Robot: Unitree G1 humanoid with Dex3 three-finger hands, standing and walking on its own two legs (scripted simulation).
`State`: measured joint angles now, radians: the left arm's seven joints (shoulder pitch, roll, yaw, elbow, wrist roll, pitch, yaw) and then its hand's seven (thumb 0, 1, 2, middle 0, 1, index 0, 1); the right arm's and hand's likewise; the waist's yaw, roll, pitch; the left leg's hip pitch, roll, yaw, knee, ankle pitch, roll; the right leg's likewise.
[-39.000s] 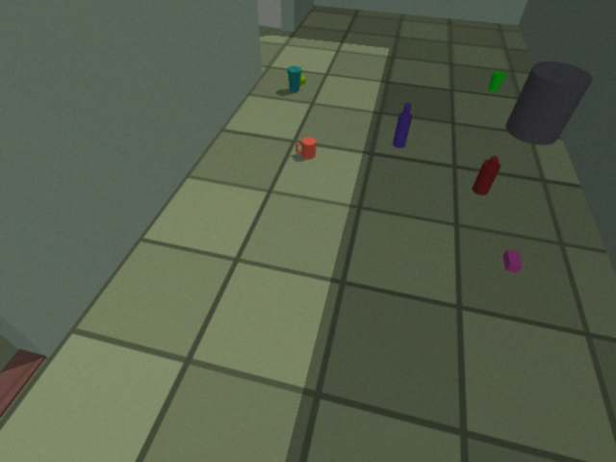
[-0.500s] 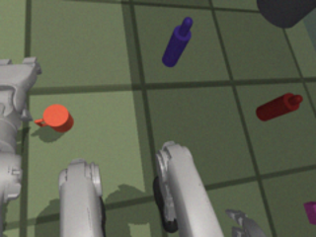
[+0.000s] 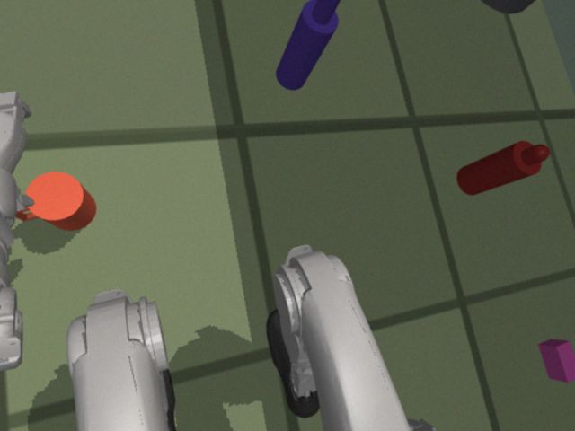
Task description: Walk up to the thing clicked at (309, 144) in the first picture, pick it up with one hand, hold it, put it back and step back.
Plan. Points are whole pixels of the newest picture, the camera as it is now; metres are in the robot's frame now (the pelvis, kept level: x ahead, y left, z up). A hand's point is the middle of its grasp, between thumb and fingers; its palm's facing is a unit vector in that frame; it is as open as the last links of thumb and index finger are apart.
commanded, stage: home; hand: left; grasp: from above
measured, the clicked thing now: (53, 205) +0.49 +0.26 -0.30
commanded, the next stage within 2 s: none
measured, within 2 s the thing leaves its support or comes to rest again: neither
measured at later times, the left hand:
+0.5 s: hand out of the picture +0.34 +0.24 +0.06, palm faces -0.19 -0.77 -0.61, open 7.6 cm
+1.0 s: hand out of the picture +0.25 +0.21 +0.26, palm faces +0.17 -0.96 -0.22, open 7.4 cm
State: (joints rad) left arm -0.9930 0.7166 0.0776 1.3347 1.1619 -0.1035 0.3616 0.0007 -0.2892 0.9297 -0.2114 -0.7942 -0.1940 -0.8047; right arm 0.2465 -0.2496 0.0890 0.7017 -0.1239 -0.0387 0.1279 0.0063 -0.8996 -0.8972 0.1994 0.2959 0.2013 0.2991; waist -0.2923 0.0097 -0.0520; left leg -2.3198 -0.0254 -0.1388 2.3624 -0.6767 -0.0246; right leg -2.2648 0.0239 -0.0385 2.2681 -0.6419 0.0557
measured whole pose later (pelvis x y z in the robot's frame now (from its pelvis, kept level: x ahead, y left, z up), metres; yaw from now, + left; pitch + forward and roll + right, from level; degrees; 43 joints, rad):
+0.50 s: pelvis +0.01 +0.00 +0.17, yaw +5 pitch +32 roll -5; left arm -0.30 0.39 0.03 0.52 0.39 0.15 0.05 0.01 0.84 0.91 -0.22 -0.32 -0.21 -0.33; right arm 0.10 -0.28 -0.02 0.57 0.01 0.00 0.03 0.01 -0.91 -0.90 0.20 0.30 0.20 0.30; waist -0.08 0.04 -0.21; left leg -1.75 -0.01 -0.10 1.84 -0.65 -0.02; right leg -1.71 0.00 -0.03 1.77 -0.62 0.04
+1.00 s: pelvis +0.06 +0.00 +0.34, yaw +7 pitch +16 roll -4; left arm 0.29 0.23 0.05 0.05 -0.05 0.42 0.09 0.01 0.90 0.90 -0.20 -0.30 -0.20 -0.30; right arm 0.26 -0.20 0.06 0.53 0.03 -0.13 -0.15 0.01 -0.90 -0.90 0.20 0.30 0.20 0.30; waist -0.08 0.04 -0.18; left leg -0.96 0.02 -0.08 1.20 -0.53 -0.02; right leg -0.91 0.00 -0.04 1.12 -0.49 0.03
